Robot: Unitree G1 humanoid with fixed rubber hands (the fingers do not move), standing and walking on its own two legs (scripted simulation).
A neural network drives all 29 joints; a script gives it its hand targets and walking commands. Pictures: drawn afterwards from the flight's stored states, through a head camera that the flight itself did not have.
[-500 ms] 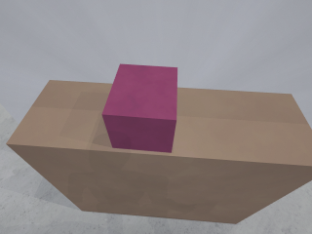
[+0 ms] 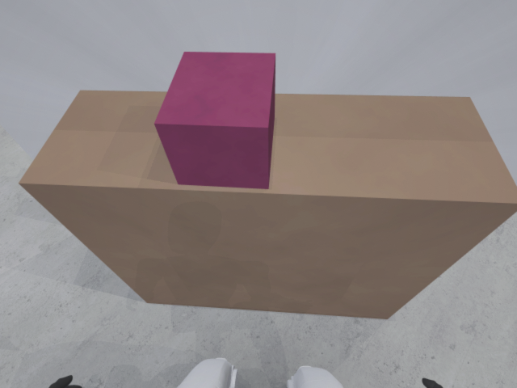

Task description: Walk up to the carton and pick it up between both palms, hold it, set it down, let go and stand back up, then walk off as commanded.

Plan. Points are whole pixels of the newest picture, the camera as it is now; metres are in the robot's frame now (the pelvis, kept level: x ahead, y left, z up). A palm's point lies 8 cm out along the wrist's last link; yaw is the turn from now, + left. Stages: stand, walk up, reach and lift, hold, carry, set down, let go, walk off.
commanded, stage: walk off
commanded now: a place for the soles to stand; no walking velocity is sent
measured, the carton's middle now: (226, 119) +0.55 +0.02 +0.09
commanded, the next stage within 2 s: none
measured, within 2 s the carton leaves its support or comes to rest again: neither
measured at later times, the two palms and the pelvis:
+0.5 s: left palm out of the picture -0.02 +0.40 -0.12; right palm out of the picture -0.08 -0.24 -0.08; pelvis -0.13 +0.08 +0.01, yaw -1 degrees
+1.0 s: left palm out of the picture -0.19 +0.30 -0.07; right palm out of the picture -0.23 -0.33 -0.14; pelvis -0.29 -0.03 -0.01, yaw -3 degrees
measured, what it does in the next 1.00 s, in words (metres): walks backwards: left foot, then right foot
